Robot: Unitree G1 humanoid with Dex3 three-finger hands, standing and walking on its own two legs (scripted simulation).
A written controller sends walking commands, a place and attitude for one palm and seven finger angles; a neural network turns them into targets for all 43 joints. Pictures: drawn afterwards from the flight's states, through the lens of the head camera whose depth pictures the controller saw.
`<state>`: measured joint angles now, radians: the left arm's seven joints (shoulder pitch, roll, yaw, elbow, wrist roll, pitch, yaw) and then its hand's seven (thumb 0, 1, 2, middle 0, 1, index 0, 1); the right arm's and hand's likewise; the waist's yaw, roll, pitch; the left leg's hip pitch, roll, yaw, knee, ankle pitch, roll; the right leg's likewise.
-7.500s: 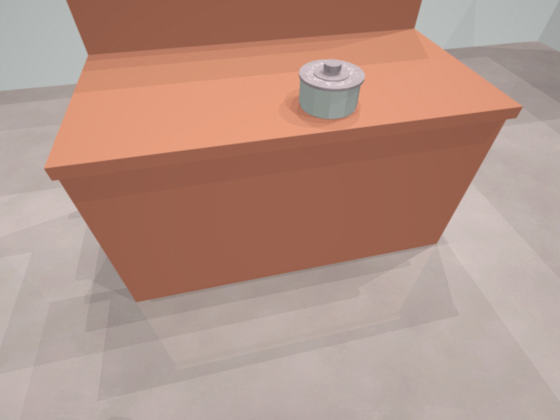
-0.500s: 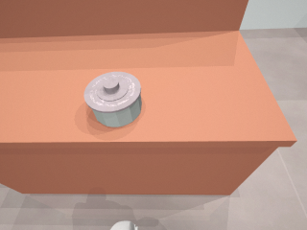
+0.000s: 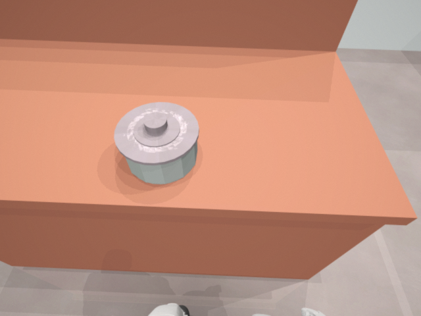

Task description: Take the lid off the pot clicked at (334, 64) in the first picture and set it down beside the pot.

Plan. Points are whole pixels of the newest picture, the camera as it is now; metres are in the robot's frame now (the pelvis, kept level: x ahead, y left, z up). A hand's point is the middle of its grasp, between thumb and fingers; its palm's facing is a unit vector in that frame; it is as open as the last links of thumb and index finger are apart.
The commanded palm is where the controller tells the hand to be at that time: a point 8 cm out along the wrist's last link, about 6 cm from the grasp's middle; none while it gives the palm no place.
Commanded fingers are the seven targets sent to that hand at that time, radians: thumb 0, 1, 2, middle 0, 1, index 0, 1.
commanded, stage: come to a stop and stand still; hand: left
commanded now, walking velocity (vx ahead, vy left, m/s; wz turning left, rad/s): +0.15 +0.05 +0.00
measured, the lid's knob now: (155, 122) +0.47 +0.17 +0.08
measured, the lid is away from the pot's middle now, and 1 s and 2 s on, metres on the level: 0.00 0.00 0.00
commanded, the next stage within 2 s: look again from close up in 0.54 s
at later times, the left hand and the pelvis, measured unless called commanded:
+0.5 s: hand out of the picture +0.05 +0.16 -0.16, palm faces +0.02 -0.97 -0.25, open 7.3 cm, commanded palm none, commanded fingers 0.00 0.90 0.90 -0.20 -0.30 -0.20 -0.30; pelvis -0.02 -0.02 -0.01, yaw -1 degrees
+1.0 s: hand out of the picture +0.01 +0.17 -0.17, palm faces +0.04 -0.98 -0.18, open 7.4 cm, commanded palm none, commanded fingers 0.00 0.90 0.90 -0.20 -0.30 -0.20 -0.30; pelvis +0.01 +0.01 +0.01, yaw +0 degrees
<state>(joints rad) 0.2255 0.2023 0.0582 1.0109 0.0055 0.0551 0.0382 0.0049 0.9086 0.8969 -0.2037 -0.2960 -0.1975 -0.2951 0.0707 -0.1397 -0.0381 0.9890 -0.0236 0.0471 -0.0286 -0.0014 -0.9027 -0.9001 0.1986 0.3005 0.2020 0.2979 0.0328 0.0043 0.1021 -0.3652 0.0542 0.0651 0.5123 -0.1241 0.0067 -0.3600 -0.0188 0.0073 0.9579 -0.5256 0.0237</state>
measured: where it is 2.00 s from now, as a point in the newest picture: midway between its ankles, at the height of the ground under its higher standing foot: outside the picture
